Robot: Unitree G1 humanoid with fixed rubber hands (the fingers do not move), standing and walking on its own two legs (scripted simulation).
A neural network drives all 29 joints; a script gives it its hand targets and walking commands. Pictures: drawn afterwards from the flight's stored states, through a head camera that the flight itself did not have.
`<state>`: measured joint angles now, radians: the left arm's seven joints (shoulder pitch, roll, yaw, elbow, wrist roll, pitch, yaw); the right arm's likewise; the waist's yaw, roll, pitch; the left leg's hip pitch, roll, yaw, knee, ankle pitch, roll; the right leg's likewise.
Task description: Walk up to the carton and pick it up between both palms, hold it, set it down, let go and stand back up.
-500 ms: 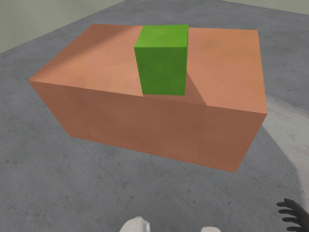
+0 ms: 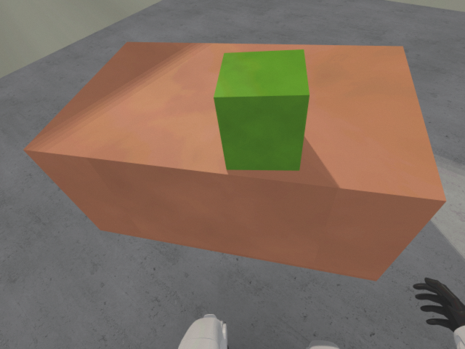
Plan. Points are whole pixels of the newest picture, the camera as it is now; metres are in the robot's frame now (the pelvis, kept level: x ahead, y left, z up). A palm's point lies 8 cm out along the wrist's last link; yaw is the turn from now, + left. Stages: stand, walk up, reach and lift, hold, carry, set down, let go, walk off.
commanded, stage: walk up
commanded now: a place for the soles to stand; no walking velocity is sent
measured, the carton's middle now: (262, 113) +0.69 -0.01 -0.02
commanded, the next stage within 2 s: none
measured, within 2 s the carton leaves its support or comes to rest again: neither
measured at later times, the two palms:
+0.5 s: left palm (23, 300) +0.20 +0.45 -0.04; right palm (405, 297) +0.23 -0.26 -0.08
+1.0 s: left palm (80, 232) +0.36 +0.42 -0.08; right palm (378, 292) +0.24 -0.22 -0.09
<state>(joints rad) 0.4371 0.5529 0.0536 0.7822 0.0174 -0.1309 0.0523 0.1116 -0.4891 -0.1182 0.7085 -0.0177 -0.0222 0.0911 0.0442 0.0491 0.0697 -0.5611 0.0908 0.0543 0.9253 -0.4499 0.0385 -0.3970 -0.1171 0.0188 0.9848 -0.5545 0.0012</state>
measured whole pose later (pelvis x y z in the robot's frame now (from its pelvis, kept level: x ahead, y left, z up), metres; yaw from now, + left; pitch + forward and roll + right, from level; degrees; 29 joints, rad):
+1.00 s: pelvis +0.19 +0.12 +0.01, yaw -8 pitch -2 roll -2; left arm 0.10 0.44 0.02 0.95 0.00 -0.06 0.02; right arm 0.14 -0.42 -0.05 0.95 0.00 -0.05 -0.01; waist -0.02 0.03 0.10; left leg -0.47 0.12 0.08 0.94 -0.44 -0.01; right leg -0.42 -0.03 -0.01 0.90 -0.45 0.04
